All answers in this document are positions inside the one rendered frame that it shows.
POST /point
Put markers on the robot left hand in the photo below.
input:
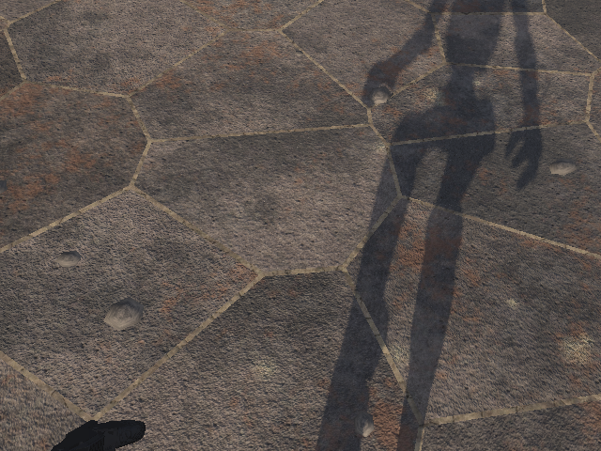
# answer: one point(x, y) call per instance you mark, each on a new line
point(108, 436)

